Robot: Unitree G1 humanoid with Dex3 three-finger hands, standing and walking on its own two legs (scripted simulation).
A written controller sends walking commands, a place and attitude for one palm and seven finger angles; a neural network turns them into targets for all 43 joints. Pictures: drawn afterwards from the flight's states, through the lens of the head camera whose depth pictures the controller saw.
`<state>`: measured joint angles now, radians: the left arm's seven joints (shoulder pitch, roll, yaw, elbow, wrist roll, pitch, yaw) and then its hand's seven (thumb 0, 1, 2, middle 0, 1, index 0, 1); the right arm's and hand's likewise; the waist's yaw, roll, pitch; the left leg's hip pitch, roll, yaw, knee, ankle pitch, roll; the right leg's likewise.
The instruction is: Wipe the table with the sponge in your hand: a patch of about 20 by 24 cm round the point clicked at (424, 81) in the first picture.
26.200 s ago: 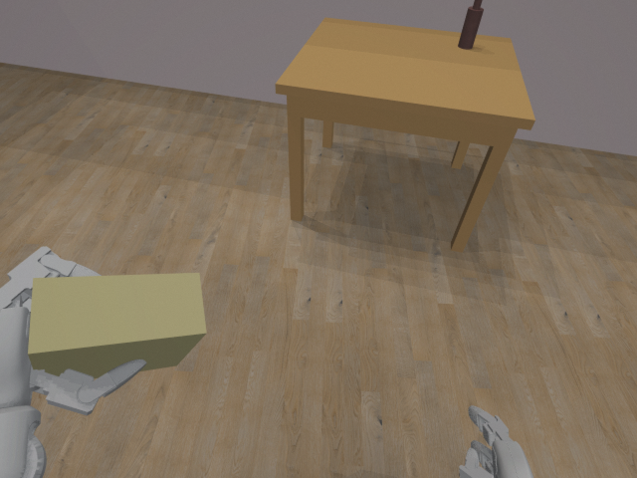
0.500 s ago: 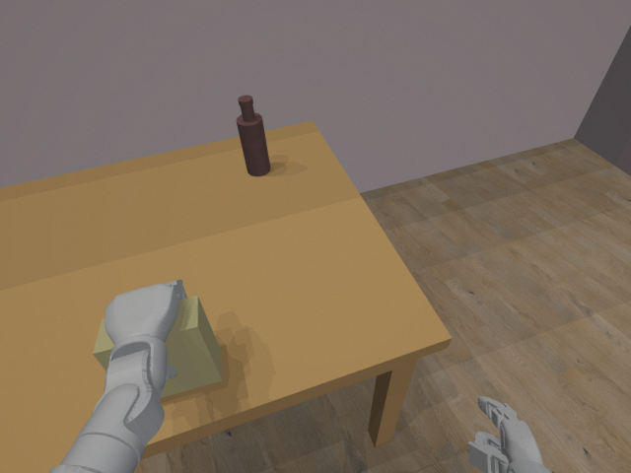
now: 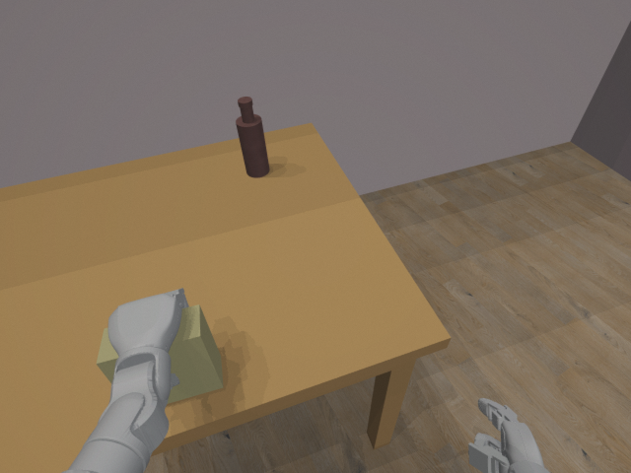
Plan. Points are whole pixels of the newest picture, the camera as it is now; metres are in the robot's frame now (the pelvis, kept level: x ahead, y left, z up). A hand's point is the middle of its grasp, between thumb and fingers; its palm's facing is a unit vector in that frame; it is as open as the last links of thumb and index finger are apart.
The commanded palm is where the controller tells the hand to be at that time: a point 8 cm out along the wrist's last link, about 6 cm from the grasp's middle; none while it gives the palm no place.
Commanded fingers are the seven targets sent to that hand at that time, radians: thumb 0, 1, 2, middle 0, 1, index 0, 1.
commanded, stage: lower the sponge onto the table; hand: left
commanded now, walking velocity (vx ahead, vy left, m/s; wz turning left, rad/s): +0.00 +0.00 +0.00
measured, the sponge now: (171, 368) +0.26 +0.26 -0.06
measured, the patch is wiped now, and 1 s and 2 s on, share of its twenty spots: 0.00 0.25 0.50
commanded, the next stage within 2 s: wipe forward along the first lane in 0.24 s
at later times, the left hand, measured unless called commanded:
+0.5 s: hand (163, 342) +0.28 +0.27 -0.01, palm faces -0.10 -0.06 -0.99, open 10.2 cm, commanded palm +0.27 +0.27 +0.03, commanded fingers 0.00 0.10 1.30 -1.20 -1.60 -1.20 -1.60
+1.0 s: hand (159, 308) +0.33 +0.30 -0.01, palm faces -0.12 +0.00 -0.99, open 10.2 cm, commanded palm +0.33 +0.30 +0.02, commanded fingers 0.00 0.10 1.30 -1.20 -1.60 -1.20 -1.60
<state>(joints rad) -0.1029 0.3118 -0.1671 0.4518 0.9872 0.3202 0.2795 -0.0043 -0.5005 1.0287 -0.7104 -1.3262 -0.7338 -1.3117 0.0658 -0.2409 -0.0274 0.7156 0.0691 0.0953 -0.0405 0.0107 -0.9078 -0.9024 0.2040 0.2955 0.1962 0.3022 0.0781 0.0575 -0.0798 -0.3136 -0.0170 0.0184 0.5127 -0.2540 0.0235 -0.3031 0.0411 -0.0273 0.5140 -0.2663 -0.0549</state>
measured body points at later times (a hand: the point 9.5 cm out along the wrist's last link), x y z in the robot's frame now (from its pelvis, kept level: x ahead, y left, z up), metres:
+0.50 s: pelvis -0.01 -0.01 +0.00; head -0.01 -0.03 +0.44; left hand +0.28 +0.26 +0.04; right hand +0.18 -0.24 -0.12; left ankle +0.01 +0.11 -0.74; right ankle +0.00 -0.09 -0.74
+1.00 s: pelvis -0.03 -0.01 -0.02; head +0.01 -0.03 +0.43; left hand +0.34 +0.29 +0.04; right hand +0.09 -0.28 -0.15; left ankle +0.01 +0.11 -0.74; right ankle +0.00 -0.09 -0.74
